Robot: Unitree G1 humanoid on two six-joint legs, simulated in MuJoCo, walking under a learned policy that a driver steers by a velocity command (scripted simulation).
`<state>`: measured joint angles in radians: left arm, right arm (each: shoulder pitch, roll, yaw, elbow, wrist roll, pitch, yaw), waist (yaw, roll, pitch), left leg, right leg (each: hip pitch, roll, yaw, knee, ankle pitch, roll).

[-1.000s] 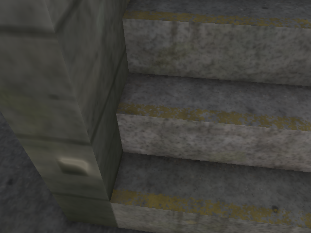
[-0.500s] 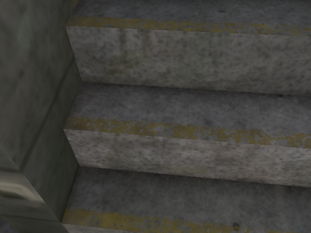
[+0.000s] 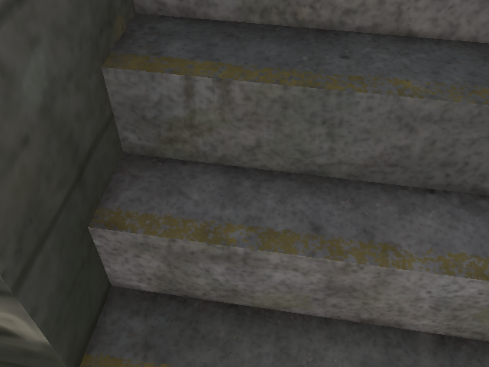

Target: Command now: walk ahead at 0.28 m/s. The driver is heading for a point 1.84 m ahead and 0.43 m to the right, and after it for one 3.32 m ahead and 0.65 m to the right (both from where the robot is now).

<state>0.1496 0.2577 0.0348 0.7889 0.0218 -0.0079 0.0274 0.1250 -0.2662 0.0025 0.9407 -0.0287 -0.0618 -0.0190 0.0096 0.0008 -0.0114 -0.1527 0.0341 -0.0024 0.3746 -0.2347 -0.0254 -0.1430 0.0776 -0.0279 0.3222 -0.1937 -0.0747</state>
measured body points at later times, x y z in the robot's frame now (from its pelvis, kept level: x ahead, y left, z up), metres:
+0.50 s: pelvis +0.03 +0.01 +0.00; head +0.03 +0.02 +0.45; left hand +0.22 +0.27 -0.09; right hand +0.19 -0.24 -0.10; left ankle -0.02 +0.13 -0.75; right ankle -0.02 -0.07 -0.75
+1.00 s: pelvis +0.03 +0.02 +0.00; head +0.03 +0.03 +0.45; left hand +0.23 +0.28 -0.08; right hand +0.19 -0.24 -0.10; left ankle -0.02 +0.13 -0.75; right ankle -0.02 -0.07 -0.75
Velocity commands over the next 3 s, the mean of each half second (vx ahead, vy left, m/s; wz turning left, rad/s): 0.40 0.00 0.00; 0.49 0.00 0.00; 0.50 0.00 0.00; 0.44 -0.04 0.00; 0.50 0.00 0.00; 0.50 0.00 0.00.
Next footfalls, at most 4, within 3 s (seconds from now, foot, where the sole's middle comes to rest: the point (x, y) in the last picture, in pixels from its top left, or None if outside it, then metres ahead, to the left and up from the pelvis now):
none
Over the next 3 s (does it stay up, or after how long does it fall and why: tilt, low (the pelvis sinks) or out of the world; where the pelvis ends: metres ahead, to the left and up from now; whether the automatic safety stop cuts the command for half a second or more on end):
stays up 0.02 0.02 0.01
